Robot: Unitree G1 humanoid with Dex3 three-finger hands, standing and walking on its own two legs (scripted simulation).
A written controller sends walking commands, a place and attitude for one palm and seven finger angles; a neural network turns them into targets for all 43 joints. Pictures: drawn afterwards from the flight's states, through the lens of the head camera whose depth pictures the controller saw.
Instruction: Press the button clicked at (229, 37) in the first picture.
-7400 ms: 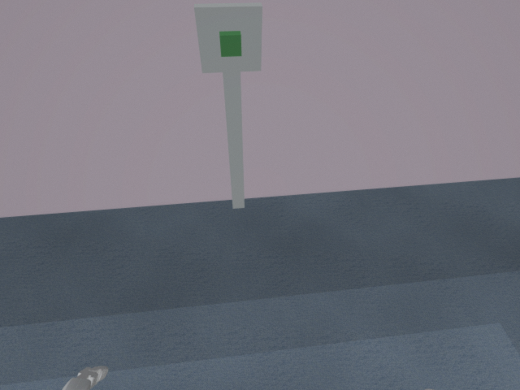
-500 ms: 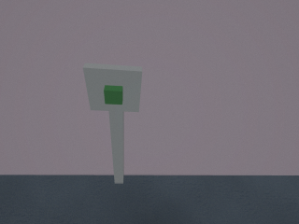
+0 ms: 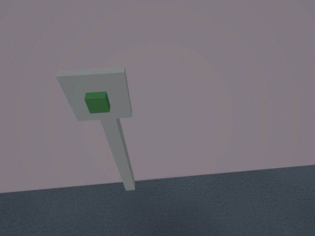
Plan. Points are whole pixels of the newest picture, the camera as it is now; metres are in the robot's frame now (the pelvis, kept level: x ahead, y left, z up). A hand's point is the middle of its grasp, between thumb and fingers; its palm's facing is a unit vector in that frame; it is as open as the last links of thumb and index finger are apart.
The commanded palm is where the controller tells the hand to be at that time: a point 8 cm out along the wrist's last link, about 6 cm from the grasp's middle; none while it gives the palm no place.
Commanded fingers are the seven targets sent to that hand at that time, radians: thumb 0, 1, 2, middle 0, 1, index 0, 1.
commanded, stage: come to a stop and stand still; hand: left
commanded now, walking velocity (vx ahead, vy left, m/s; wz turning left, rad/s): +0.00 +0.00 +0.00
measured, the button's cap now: (98, 101) +0.49 +0.20 +0.06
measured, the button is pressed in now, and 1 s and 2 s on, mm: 0 0 0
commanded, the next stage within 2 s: look again from close up in 1.26 s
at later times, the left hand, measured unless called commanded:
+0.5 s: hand out of the picture -0.06 +0.13 -0.17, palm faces +0.05 -0.99 -0.15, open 7.4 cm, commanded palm none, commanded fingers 0.00 0.90 0.90 -0.20 -0.30 -0.20 -0.30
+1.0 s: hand out of the picture -0.03 +0.17 -0.17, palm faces +0.02 -0.98 -0.20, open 7.4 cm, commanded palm none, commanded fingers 0.00 0.90 0.90 -0.20 -0.30 -0.20 -0.30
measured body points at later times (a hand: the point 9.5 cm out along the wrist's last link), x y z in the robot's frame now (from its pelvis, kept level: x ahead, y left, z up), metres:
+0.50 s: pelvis -0.02 -0.02 +0.00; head -0.02 -0.02 +0.45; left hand -0.06 +0.18 -0.16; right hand -0.04 -0.24 -0.16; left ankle -0.07 +0.12 -0.74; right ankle +0.00 -0.11 -0.74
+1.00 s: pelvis -0.03 +0.00 +0.00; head -0.03 +0.00 +0.45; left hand -0.03 +0.23 -0.15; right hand -0.09 -0.21 -0.16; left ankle -0.07 +0.12 -0.74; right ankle +0.00 -0.11 -0.74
